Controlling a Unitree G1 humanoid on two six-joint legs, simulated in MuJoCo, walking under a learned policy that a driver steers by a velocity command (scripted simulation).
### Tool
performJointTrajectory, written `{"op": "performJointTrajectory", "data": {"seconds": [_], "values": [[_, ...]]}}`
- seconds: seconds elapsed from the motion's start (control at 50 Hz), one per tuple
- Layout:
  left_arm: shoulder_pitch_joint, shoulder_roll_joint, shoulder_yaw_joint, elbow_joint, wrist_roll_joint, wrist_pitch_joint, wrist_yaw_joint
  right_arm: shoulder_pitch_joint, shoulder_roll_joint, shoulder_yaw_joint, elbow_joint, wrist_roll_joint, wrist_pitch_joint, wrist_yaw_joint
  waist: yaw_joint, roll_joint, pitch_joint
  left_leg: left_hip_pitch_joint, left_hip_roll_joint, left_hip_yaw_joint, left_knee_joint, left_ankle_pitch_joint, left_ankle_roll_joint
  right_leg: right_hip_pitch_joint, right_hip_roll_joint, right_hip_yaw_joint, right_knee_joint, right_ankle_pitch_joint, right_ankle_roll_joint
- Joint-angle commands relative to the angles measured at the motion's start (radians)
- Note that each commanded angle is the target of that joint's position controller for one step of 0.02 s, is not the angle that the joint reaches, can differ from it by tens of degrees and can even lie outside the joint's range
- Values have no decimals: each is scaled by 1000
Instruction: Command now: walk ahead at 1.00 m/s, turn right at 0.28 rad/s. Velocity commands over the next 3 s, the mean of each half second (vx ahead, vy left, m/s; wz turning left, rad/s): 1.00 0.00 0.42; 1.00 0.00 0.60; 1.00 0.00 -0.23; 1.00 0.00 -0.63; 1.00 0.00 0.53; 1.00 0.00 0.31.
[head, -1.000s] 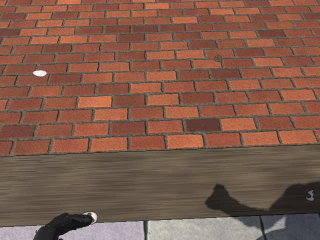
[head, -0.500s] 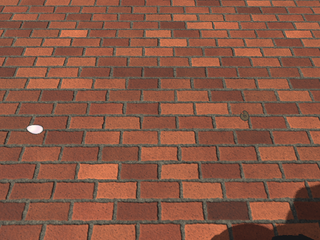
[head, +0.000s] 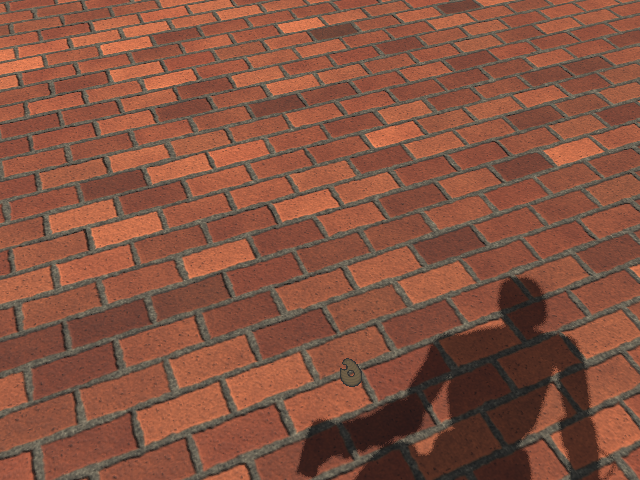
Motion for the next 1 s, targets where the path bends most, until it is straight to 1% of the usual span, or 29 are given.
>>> {"op": "performJointTrajectory", "data": {"seconds": [0.02,0.04,0.06,0.08,0.14,0.22,0.26,0.28,0.3,0.32,0.34,0.36,0.38,0.4,0.42,0.44,0.5,0.58,0.64,0.7,0.74,0.76,0.78,0.8,0.82,0.84,0.88,0.94,1.0], "values": [[451,173,41,135,-23,3,23,-107,-48,12,-175,-4,-32,-3,76,91,-161,-905,-16,-255,294,-5,72,780,-352,463,43,653,-101],[383,121,27,119,-16,5,26,-127,-86,5,-156,-14,-25,2,39,185,-46,-960,-4,-236,215,64,66,618,-351,484,-74,321,-90],[269,168,39,93,-19,1,38,-116,-75,10,-163,-29,-11,16,-28,75,-36,-955,22,-267,136,124,51,448,-432,597,-169,-123,-126],[223,72,9,82,-38,-24,41,-150,-91,5,-138,-51,11,31,-53,187,48,-828,65,-315,6,232,20,188,-401,556,-232,-146,-86],[141,50,-9,76,-20,-81,43,-271,-63,9,-189,-26,47,67,-113,157,208,-605,124,-324,-350,472,-43,-250,-316,355,-341,-133,-24],[208,54,-14,80,-58,-98,35,-408,-49,21,-222,4,19,83,-32,68,160,-512,68,-134,-717,701,74,-27,-219,74,-379,226,93],[252,71,-14,96,-53,-89,41,-440,-63,12,-227,1,7,80,-7,71,129,-536,-28,-42,-812,673,137,228,-206,-3,-311,714,123],[250,91,-11,85,-44,-84,55,-383,-63,6,-204,12,10,80,-27,38,37,-487,-101,-4,-805,634,151,348,-196,-44,-208,1039,146],[241,128,-3,79,-36,-68,65,-292,-83,-3,-198,-7,4,82,-84,-24,-1,-438,-130,13,-811,537,178,391,-238,-65,-48,1204,161],[185,148,5,63,-20,-47,76,-123,-124,-23,-156,-8,11,81,-179,-66,-72,-283,-154,-7,-797,445,211,362,-274,-62,165,1242,163],[86,152,12,34,-18,-34,73,125,-175,-57,-85,-10,18,73,-325,-40,-159,-23,-145,-76,-851,446,250,224,-250,-58,489,1055,159],[13,80,3,4,-20,-39,50,179,-224,-81,-53,5,38,65,-329,163,-145,93,-52,-267,-909,337,289,-9,-64,-81,938,164,162],[43,3,-19,-125,-50,-63,28,72,-291,-94,-77,-9,61,65,-160,467,-232,346,135,-872,-1127,192,460,-453,62,90,1166,-362,209],[-1,19,-38,-151,-39,-84,31,30,-264,-93,-95,-20,58,60,-161,272,-198,352,186,-1013,-1272,79,443,-574,-9,204,1103,-319,174],[-40,32,-38,-150,-38,-91,29,28,-201,-82,-86,-24,53,51,-139,89,-98,229,175,-932,-1289,103,394,-561,-58,220,997,-263,169],[-43,14,-42,-151,-33,-89,28,0,-160,-74,-76,-26,49,45,-79,1,-12,64,134,-831,-1291,206,347,-498,-98,213,889,-230,175],[-49,-8,-57,-171,13,-29,13,-45,-141,-56,-96,0,10,36,-4,30,27,-182,3,-622,-1308,389,307,-356,-151,198,709,-231,227],[-286,-9,-77,-283,-5,-15,0,-6,-195,-71,-128,8,-18,43,-58,84,87,-327,-68,-542,-1369,618,285,-282,-131,116,335,-43,279],[-374,-16,-87,-323,-23,-23,-3,52,-222,-89,-135,11,-13,55,-133,128,53,-235,-72,-544,-1350,807,235,-210,-79,94,110,144,265],[-354,18,-79,-338,-28,-32,4,54,-226,-91,-142,18,-14,45,-129,144,3,-91,-30,-544,-1283,979,192,-115,-61,109,-28,186,221],[-169,91,-45,-287,-27,-40,22,38,-275,-98,-143,6,-22,39,-43,156,-128,-6,-8,-538,-1072,1262,153,94,-14,110,-22,82,182],[26,123,-25,-236,-34,-41,38,-13,-302,-102,-150,-7,-24,39,80,156,-218,-49,-23,-510,-858,1264,138,276,-33,104,-21,26,165],[239,176,-1,-188,-22,-38,60,-64,-251,-88,-173,-22,-30,40,183,131,-316,-208,-56,-477,-570,1085,129,509,-140,200,46,-162,147],[284,273,23,-171,26,-43,59,82,-74,-47,-209,22,-33,44,68,-213,-449,-535,-201,-386,-186,273,89,776,-443,731,-61,-454,28],[221,247,31,-168,1,-35,37,107,-117,-31,-208,22,-30,41,37,-283,-460,-690,-186,-361,-69,163,98,755,-482,1087,-246,-627,-28],[102,137,14,-187,-6,-36,28,-16,-161,-36,-206,0,-20,36,31,-97,-250,-754,-110,-343,-81,267,101,591,-420,911,-264,-643,-12],[97,51,-6,-141,-2,-39,24,-186,-157,-29,-247,-28,-13,57,29,100,-81,-725,-65,-327,-180,320,96,353,-318,621,-272,-346,27],[182,6,-24,-52,-24,-64,23,-219,-95,-5,-303,-40,11,79,-34,3,-29,-740,-40,-342,-262,269,82,262,-272,477,-319,-161,38],[194,50,-19,-35,-43,-79,20,-359,-106,14,-382,-51,15,93,-49,12,53,-806,-17,-294,-448,353,60,193,-257,343,-424,-41,35]]}}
